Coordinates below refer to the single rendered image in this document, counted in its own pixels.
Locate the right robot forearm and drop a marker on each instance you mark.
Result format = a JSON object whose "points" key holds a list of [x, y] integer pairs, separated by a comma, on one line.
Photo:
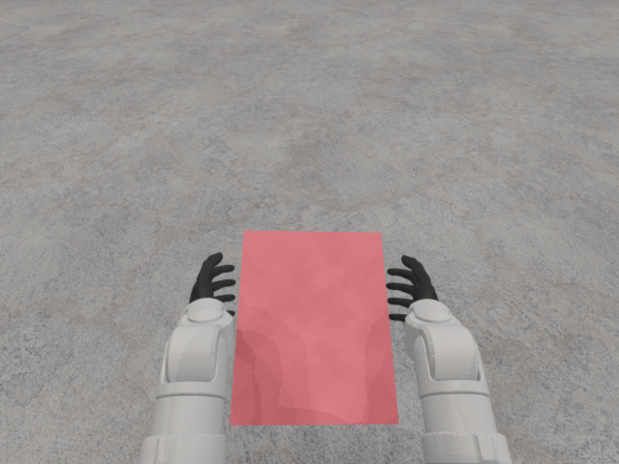
{"points": [[459, 423]]}

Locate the left robot forearm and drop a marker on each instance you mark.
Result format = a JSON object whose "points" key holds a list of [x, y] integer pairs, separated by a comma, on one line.
{"points": [[187, 421]]}

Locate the carton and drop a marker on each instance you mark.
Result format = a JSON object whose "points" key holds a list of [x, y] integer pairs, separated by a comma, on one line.
{"points": [[313, 341]]}

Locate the robot left hand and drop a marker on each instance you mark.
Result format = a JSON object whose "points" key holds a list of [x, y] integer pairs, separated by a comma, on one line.
{"points": [[205, 288]]}

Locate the robot right hand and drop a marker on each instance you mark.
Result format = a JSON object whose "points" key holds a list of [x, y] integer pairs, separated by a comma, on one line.
{"points": [[421, 288]]}

